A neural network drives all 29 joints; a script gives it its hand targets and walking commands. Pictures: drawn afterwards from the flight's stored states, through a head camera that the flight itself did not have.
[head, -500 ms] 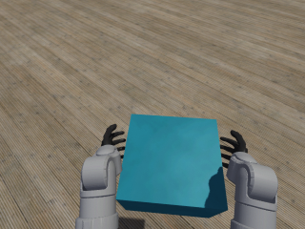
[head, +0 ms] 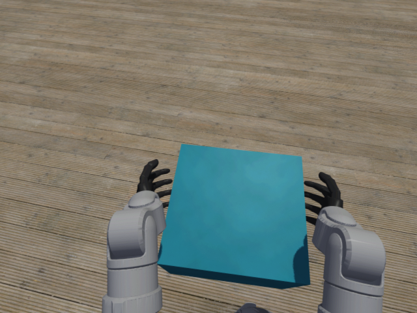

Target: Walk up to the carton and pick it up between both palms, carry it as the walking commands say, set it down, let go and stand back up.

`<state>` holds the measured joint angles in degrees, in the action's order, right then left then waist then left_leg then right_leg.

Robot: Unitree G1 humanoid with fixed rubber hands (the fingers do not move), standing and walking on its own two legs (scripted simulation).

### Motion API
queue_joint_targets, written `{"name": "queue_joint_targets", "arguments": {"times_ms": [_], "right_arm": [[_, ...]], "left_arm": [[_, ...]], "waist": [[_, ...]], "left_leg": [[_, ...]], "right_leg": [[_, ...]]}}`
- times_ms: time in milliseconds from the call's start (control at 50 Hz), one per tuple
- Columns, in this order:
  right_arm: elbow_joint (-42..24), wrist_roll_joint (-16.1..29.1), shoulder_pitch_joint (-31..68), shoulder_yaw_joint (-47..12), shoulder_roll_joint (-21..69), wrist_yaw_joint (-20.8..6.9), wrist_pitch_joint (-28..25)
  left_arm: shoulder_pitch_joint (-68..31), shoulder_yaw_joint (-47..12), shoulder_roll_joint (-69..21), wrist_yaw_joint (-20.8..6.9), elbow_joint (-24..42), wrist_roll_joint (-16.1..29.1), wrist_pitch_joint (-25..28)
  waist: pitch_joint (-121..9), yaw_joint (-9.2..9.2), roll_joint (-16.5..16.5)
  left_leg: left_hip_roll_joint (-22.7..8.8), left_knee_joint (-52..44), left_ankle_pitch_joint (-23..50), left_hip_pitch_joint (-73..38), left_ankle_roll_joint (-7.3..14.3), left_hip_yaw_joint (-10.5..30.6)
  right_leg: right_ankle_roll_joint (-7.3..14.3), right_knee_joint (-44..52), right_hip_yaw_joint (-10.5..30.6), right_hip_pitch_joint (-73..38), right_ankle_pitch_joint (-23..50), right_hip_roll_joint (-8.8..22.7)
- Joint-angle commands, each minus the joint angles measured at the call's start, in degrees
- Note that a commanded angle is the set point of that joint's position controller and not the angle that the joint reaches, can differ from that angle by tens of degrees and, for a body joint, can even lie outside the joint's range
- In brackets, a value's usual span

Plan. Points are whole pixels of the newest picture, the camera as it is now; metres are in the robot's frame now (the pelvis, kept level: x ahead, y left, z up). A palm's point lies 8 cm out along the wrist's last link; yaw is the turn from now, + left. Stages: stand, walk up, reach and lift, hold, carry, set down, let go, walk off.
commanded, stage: carry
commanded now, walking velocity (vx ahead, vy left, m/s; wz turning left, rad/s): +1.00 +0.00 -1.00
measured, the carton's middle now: (232, 217) +0.32 -0.02 +0.01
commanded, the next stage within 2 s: none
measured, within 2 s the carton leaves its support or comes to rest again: neither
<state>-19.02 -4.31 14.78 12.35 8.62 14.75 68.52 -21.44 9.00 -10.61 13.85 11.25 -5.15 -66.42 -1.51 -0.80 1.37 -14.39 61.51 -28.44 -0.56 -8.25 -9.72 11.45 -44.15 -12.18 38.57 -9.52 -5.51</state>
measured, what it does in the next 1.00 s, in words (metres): walks ahead, turning right: left foot, then right foot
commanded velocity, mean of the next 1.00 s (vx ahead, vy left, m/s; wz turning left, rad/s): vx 0.20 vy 0.00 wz -0.20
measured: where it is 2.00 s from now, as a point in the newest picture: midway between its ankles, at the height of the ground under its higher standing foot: (276, 202)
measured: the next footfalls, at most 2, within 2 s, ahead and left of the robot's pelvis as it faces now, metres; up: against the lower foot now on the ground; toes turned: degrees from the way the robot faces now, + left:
left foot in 0.20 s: +0.31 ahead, +0.18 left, +0.00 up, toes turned -10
right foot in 0.46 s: +0.45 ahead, -0.14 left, +0.00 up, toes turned -31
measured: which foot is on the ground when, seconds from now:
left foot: up 0.00-0.18, down 0.20-0.46, up 0.48-0.70, down 0.72-1.00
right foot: down 0.00-0.22, up 0.24-0.44, down 0.46-0.72, up 0.74-0.88, down 0.90-1.00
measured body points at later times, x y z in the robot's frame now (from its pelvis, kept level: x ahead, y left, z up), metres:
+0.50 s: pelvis +0.40 -0.02 +0.04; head +0.46 -0.06 +0.49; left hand +0.76 -0.05 +0.12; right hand +0.60 -0.31 +0.10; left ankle +0.29 +0.18 -0.63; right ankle +0.42 -0.12 -0.68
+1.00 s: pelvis +0.66 -0.12 +0.06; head +0.71 -0.17 +0.51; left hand +1.00 -0.13 +0.12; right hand +0.85 -0.41 +0.10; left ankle +0.69 -0.05 -0.67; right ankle +0.58 -0.19 -0.67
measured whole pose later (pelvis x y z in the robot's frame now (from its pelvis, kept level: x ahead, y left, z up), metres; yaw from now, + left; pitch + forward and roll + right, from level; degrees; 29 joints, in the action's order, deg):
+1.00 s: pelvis +0.66 -0.12 +0.06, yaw -29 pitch +5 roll +0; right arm -15.0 -4.8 16.5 9.8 9.1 13.8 67.8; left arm -18.0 10.4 -9.5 16.8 15.6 -2.8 -67.8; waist 3.3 0.8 1.6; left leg 0.3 24.9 -12.4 17.8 3.3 -9.3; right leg 1.3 -27.1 -2.9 16.0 -15.3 -0.9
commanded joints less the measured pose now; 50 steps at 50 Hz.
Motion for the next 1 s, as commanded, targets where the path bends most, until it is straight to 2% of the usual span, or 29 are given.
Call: {"name": "queue_joint_targets", "arguments": {"times_ms": [0, 80, 140, 160, 180, 200, 220, 240, 280, 320, 340, 380, 400, 420, 440, 460, 480, 500, 560, 620, 660, 680, 700, 720, 780, 860, 900, 960, 980], "right_arm": [[4.94, 26.02, 35.77, -39.07, 50.37, -27.18, 1.57], [-0.67, 27.69, 42.69, -40.01, 52.97, -28.29, -2.32], [-1.75, 26.93, 44.1, -38.64, 56.07, -27.33, -4.09], [-1.49, 26.55, 38.76, -38.41, 57.38, -26.9, -4.93], [-0.59, 26.7, 35.57, -38.67, 57.63, -26.24, -5.09], [-2.84, 25.79, 36.1, -37.42, 55.91, -25.06, -6.15], [-6.16, 24.37, 37.33, -37.44, 55.5, -23.75, -7.04], [-3.87, 22.96, 34.49, -37.99, 58.05, -22.93, -5.73], [-7.08, 22.44, 31.85, -40.01, 56.05, -21.81, -5.42], [-7.29, 22.02, 29.78, -40.34, 55.14, -21.18, -4.56], [-9.61, 21.56, 29.95, -40.04, 52.47, -21.11, -4.49], [-11.34, 22.51, 33.04, -42.77, 50.21, -21.89, -3.79], [-11.4, 23.55, 32.77, -44.28, 50.23, -22.04, -3.66], [-12.34, 24.46, 34.53, -46.16, 50.36, -22.76, -3.25], [-11.5, 24.91, 34.83, -47.17, 51.26, -23.58, -2.17], [-11.42, 26.26, 39.24, -48.5, 51.09, -24.7, -1.29], [-9.88, 27.51, 39.06, -47.42, 51.1, -25.53, -0.68], [-7.23, 28.49, 35.39, -47.79, 51.56, -25.93, 0.11], [-6.15, 30.19, 38.33, -48.16, 53.65, -27.44, 0.79], [-5.96, 29.92, 36.84, -46.76, 54.97, -27.53, -0.08], [-3.6, 28.42, 33.49, -44.91, 57.16, -26.78, -0.62], [-1.6, 27.29, 33.87, -43.63, 56.25, -26.45, -1.22], [-0.46, 25.52, 32.33, -41.33, 54.88, -25.62, -1.39], [-1.91, 24.53, 32.84, -40.93, 55.48, -24.77, -1.34], [-4.04, 24.1, 34.03, -42.4, 54.84, -24.34, -2.03], [-5.69, 23.32, 36.77, -42.04, 54.14, -23.85, -2.66], [-7.28, 24.58, 37.7, -43.96, 54.47, -23.89, -2.72], [-8.21, 26.06, 38.8, -46.36, 56.28, -23.88, -2.03], [-8.03, 25.85, 37.45, -46.17, 56.47, -23.95, -1.67]], "left_arm": [[-27.58, -37.09, -49.01, -20.29, 4.13, 19.63, -1.84], [-31.04, -41.07, -57.18, -20.29, 3.21, 23.87, 0.6], [-39.3, -41.95, -56.89, -20.97, 8.55, 26.93, 1.52], [-39.76, -42.47, -55.48, -20.98, 12.0, 27.29, 1.76], [-35.95, -40.88, -54.59, -21.69, 10.95, 27.16, 1.51], [-35.98, -42.02, -55.5, -22.39, 12.93, 28.48, 0.78], [-41.01, -44.82, -54.57, -22.94, 16.7, 30.95, 0.59], [-42.53, -45.69, -54.51, -23.51, 18.38, 31.43, 0.52], [-38.41, -44.43, -53.79, -23.55, 17.49, 32.21, -0.03], [-33.34, -42.95, -53.23, -24.42, 14.81, 31.6, -1.01], [-27.63, -42.48, -53.32, -24.22, 10.68, 30.61, -1.43], [-14.45, -38.76, -51.27, -23.33, 3.32, 24.97, -1.61], [-15.9, -38.85, -49.94, -22.96, 6.48, 24.08, -1.14], [-20.04, -38.7, -50.04, -22.73, 11.5, 24.47, -0.42], [-19.95, -38.32, -50.03, -22.36, 9.68, 23.45, -0.61], [-16.32, -36.77, -49.73, -21.57, 7.35, 20.53, -0.12], [-15.91, -37.8, -49.89, -21.39, 7.89, 19.03, -0.33], [-18.2, -37.98, -48.9, -20.53, 11.49, 18.4, -0.61], [-20.64, -37.25, -51.32, -20.22, 10.77, 18.12, -0.62], [-24.79, -39.56, -52.54, -20.58, 14.78, 20.59, -0.5], [-27.49, -40.22, -51.73, -20.8, 16.19, 22.06, -0.59], [-29.95, -41.37, -51.17, -21.63, 16.54, 22.85, -0.81], [-27.43, -41.84, -51.85, -22.73, 12.47, 23.21, -1.41], [-27.38, -42.64, -52.05, -23.48, 13.23, 24.28, -1.59], [-27.23, -43.64, -53.2, -24.06, 9.82, 25.89, -2.34], [-31.88, -43.74, -54.77, -24.44, 11.63, 27.86, -1.68], [-27.57, -41.25, -53.14, -24.54, 11.16, 26.5, -1.28], [-29.02, -40.86, -53.21, -24.15, 11.99, 26.07, -0.75], [-29.8, -41.25, -53.81, -23.97, 12.78, 26.41, -0.95]], "waist": [[-35.87, 3.98, -2.67], [-30.42, 1.84, 2.98], [-30.2, -0.14, -2.09], [-32.21, -2.61, 3.06], [-35.6, -3.03, 11.91], [-43.21, -2.68, 25.97], [-42.4, -2.37, 23.06], [-37.71, -3.36, 14.88], [-32.67, -4.32, 12.02], [-29.56, -5.33, 9.34], [-29.93, -5.13, 11.79], [-32.65, -1.3, 9.56], [-35.57, 0.48, 5.91], [-37.98, 3.41, -2.12], [-38.03, 2.58, -15.15], [-38.54, 3.36, -20.66], [-36.9, 3.79, -17.26], [-33.72, 3.89, -12.23], [-28.66, 2.95, -8.6], [-29.03, 2.86, -3.38], [-33.73, -1.16, -0.97], [-36.35, -1.15, 11.94], [-37.97, -0.68, 14.52], [-38.44, -0.32, 11.79], [-38.4, -1.27, 7.88], [-38.59, -1.0, 8.35], [-38.7, -0.3, 2.07], [-38.4, -0.73, -6.95], [-37.61, -0.97, -5.67]], "left_leg": [[9.86, 36.74, -6.25, 54.17, 0.56, 17.18], [1.88, 2.37, -10.03, 41.6, 0.51, 22.96], [8.8, -27.6, 8.85, 10.66, 2.07, 8.71], [6.06, -35.62, 23.21, -7.39, 3.07, 8.88], [-0.21, -38.08, 26.88, -21.24, 4.73, 12.93], [-14.67, -36.31, 29.9, -33.49, 12.41, 31.99], [-15.84, -33.69, 44.73, -32.7, 16.2, 35.48], [-13.19, -29.44, 61.27, -37.02, 14.21, 31.82], [-17.26, -27.31, 74.17, -43.29, 16.27, 28.96], [-12.21, -26.45, 87.98, -44.14, 12.47, 22.7], [-9.35, -28.05, 91.46, -42.85, 10.29, 17.33], [-3.3, -26.4, 98.83, -25.44, 4.83, 2.64], [-1.15, -20.22, 90.67, -10.0, 3.25, -1.3], [2.34, -8.77, 67.54, 9.39, 2.08, -2.3], [8.48, 1.63, 8.64, 33.37, 1.28, -1.55], [13.88, 12.7, -7.33, 45.04, 1.88, 1.37], [14.13, 16.02, -5.97, 49.06, 2.2, 4.54], [12.88, 14.37, -6.53, 54.3, 3.07, 4.89], [8.9, -7.76, 1.01, 53.55, 3.73, 6.57], [14.77, -37.26, 17.86, 33.77, 1.1, -0.69], [11.98, -48.01, 50.53, 1.24, 1.38, 0.01], [0.22, -37.46, 84.93, -17.54, 6.37, 11.37], [-6.05, -33.65, 103.35, -23.28, 11.68, 19.02], [-8.69, -31.19, 106.29, -24.35, 16.28, 22.35], [-8.51, -31.97, 92.65, -29.44, 19.68, 20.01], [-2.65, -33.26, 84.18, -25.08, 17.07, 12.73], [-0.96, -32.56, 75.27, -19.01, 14.75, 9.47], [5.35, -32.58, 59.59, -5.73, 10.29, 6.9], [6.89, -30.99, 60.35, -2.9, 10.12, 6.9]], "right_leg": [[18.89, 15.75, 50.75, -67.34, 28.43, 22.43], [7.65, 17.2, 39.65, -37.52, 16.02, 17.91], [3.23, 19.71, 26.31, -15.67, 7.44, 11.5], [-0.5, 11.49, 21.98, -4.49, 2.89, 11.08], [-3.71, -1.53, 13.43, 3.73, -6.55, 2.65], [-6.66, -14.97, 12.27, 11.07, -19.54, 0.94], [-9.1, -20.7, 12.89, 11.23, -21.49, 5.02], [-10.08, -21.44, 10.14, 15.98, -22.0, 3.21], [-11.8, -13.15, 12.88, 27.64, -27.32, 9.25], [-12.03, -2.51, 8.04, 28.62, -25.08, 6.46], [-12.02, 3.86, 5.27, 23.82, -19.15, 4.52], [-10.95, 17.75, -0.88, -6.8, -2.61, -0.63], [-9.65, 23.96, -1.42, -30.95, 13.75, -1.67], [-6.34, 24.55, 2.99, -53.03, 31.47, 2.34], [-0.13, 14.5, 18.46, -75.01, 77.06, 17.36], [5.28, 9.76, 27.27, -80.86, 110.64, 24.69], [9.16, 11.91, 28.32, -78.8, 103.58, 27.64], [7.2, 12.8, 26.39, -80.52, 96.95, 27.05], [1.44, 14.85, 21.96, -70.34, 68.14, 21.47], [-2.34, 14.32, 9.56, -58.77, 59.86, 14.31], [-9.54, 5.36, 3.19, -40.02, 37.15, 9.79], [-13.2, 1.74, 4.03, -21.69, 7.9, 6.34], [-13.18, -1.7, 9.1, -14.69, -23.44, 3.38], [-13.08, -2.32, 12.85, -12.33, -25.96, 3.02], [-14.29, 3.39, 13.32, -6.12, -21.37, 5.45], [-14.9, 15.83, 10.77, -14.08, -8.75, 5.3], [-14.24, 24.26, 9.53, -23.06, 4.95, 6.2], [-10.54, 13.22, 12.61, -35.25, 44.79, 10.97], [-9.71, 11.64, 12.33, -36.17, 50.28, 10.85]]}}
